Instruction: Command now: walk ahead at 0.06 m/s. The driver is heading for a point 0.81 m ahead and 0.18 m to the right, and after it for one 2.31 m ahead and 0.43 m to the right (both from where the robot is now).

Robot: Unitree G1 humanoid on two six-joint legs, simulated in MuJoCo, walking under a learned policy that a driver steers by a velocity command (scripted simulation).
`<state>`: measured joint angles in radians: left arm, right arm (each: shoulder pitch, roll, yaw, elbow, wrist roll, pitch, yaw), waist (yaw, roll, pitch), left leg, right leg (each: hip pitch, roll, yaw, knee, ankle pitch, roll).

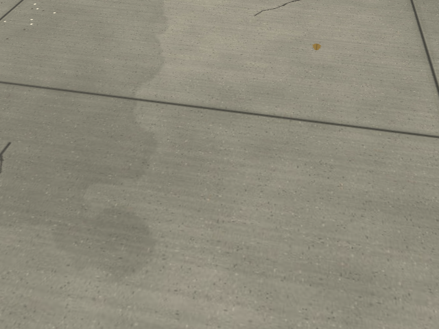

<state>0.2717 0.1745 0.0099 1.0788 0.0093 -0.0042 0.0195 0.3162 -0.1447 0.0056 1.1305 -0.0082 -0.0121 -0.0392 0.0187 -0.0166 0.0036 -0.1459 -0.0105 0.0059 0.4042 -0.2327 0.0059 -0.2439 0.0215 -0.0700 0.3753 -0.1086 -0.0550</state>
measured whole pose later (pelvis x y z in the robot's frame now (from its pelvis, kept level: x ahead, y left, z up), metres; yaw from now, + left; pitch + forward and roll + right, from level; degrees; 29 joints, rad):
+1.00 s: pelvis +0.41 +0.01 +0.00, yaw -5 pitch -1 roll +1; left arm 0.26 0.20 0.06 1.00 0.03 -0.04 -0.02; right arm 0.32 -0.19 -0.06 1.04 -0.02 -0.10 -0.01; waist 0.00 -0.03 0.05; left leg -0.13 -0.07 0.19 0.32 -0.19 0.11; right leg -0.56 -0.08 0.01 1.13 -0.21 -0.09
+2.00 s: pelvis +0.83 -0.09 -0.01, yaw -30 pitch -1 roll -1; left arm 0.20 0.26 0.05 0.87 0.03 0.03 0.02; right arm 0.20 -0.23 -0.01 0.82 -0.01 0.00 0.00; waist 0.00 -0.02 0.09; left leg -0.34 -0.06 -0.01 0.46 -0.10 0.07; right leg -0.32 0.10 0.06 1.00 -0.51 -0.02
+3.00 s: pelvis +0.82 -0.07 +0.00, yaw -4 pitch -1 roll +0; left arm 0.25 0.27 0.03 0.86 0.01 0.06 0.01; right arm 0.15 -0.21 0.00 0.79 -0.02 0.02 -0.01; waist 0.02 -0.04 0.06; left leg -0.15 -0.05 -0.01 0.39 -0.23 0.06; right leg -0.30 -0.03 0.00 0.73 -0.41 0.02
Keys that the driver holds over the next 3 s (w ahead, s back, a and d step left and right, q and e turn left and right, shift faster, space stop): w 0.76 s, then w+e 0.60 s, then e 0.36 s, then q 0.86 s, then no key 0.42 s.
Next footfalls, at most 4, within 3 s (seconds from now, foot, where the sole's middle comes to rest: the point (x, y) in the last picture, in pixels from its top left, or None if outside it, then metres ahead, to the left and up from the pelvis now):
0.76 left None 0.45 0.06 -0.78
1.32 right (266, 281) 0.71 -0.12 -0.78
1.84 left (254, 216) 0.98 -0.09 -0.78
2.32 right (290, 253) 0.82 -0.21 -0.78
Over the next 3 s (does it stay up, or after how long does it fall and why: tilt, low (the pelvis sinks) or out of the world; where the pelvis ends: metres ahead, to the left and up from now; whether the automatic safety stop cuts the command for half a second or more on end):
stays up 0.82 -0.07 0.00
